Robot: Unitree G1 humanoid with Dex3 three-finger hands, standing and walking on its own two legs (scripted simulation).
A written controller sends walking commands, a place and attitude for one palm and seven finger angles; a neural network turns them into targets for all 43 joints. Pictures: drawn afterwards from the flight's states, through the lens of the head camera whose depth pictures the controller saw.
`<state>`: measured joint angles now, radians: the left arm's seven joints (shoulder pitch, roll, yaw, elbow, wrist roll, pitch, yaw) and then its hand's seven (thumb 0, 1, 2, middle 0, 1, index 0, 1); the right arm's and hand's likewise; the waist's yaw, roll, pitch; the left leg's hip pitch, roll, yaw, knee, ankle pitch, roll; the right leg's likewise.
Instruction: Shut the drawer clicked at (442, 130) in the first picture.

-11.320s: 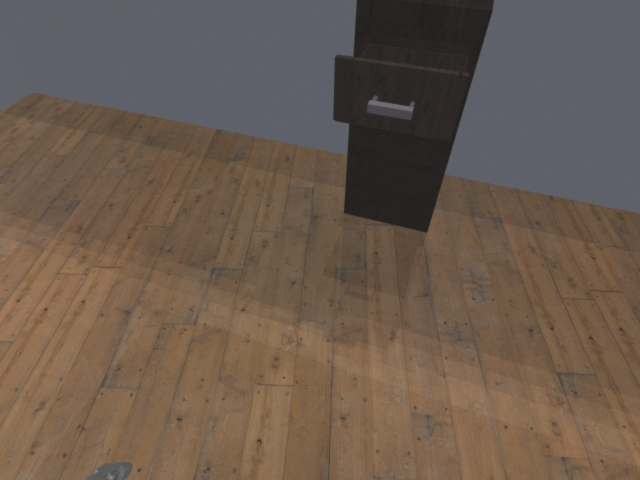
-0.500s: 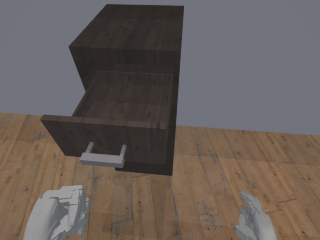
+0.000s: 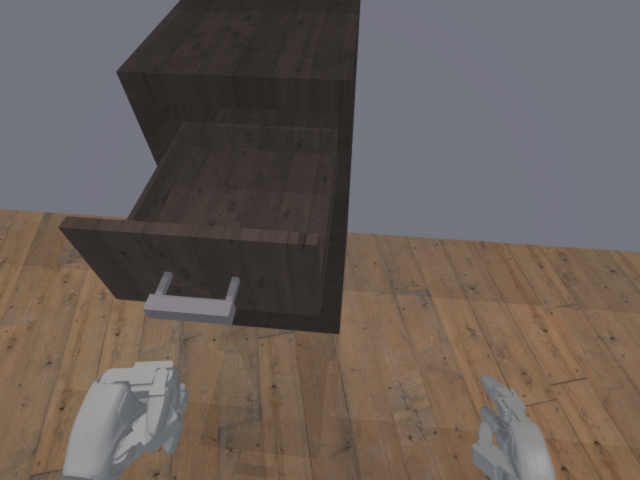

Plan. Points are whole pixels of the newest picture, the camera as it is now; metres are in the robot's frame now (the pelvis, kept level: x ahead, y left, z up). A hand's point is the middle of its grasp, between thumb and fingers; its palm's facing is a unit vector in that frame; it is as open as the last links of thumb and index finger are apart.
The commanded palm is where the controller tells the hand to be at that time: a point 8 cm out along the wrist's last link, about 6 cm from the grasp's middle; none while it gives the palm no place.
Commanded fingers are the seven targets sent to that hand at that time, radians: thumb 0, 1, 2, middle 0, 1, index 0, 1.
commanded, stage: bring the fist close to the handle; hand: left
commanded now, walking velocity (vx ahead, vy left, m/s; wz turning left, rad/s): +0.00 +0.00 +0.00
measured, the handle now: (195, 295) +0.35 +0.20 +0.01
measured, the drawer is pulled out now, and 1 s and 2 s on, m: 0.29 0.29 0.24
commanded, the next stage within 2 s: push the drawer shut in 1.02 s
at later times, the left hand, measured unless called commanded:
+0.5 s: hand (193, 393) +0.21 +0.17 +0.02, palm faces -0.05 -1.00 -0.05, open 3.3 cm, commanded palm +0.20 +0.22 +0.02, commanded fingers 0.00 0.90 0.90 -1.40 -1.60 -1.40 -1.60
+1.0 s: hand (205, 385) +0.23 +0.16 +0.00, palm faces -0.08 -1.00 -0.04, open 3.3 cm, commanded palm +0.21 +0.22 +0.01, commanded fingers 0.00 0.90 0.90 -1.40 -1.60 -1.40 -1.60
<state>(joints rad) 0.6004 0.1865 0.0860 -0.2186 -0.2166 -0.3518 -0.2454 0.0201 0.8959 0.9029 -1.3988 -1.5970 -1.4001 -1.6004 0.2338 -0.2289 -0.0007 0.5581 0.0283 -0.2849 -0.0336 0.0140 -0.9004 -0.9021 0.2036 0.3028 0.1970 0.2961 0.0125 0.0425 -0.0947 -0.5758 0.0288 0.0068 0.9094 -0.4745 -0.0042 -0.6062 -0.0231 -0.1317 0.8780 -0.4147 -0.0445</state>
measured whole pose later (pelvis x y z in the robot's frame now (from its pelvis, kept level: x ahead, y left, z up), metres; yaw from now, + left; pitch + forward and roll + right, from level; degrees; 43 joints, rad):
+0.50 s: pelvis -0.01 +0.01 -0.03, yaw +0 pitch +14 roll -1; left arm 0.41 0.18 0.08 -0.04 -0.21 -0.42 -0.21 0.02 0.90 0.90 -1.40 -1.60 -1.40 -1.60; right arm 0.23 -0.23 0.00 0.54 0.01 -0.23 -0.03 0.01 -0.90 -0.90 0.20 0.30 0.20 0.30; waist -0.01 0.03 -0.13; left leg -0.79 0.02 0.02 1.07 -0.53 0.01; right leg -0.82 -0.04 -0.12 1.04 -0.46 -0.03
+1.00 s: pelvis -0.01 +0.02 -0.04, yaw -1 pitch +17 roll -1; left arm 0.34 0.19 0.06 -0.01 -0.19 -0.39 -0.19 0.02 0.90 0.90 -1.40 -1.60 -1.40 -1.60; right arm 0.24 -0.24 0.01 0.49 0.01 -0.16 -0.02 0.01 -0.90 -0.90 0.20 0.30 0.20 0.30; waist -0.02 0.04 -0.15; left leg -0.87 0.02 0.02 1.13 -0.56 0.02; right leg -0.90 -0.04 -0.11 1.09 -0.48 -0.03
